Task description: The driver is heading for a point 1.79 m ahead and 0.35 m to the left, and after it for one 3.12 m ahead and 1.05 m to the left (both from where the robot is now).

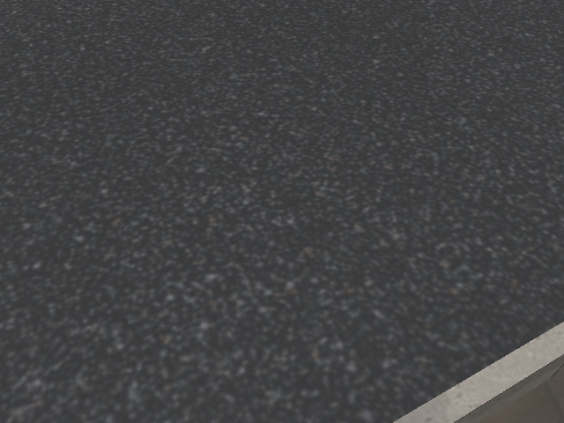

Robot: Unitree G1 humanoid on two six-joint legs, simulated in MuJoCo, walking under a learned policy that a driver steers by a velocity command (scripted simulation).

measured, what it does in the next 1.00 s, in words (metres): climbs: right foot, then left foot 0.15 m higher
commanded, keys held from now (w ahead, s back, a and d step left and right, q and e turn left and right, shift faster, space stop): w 1.00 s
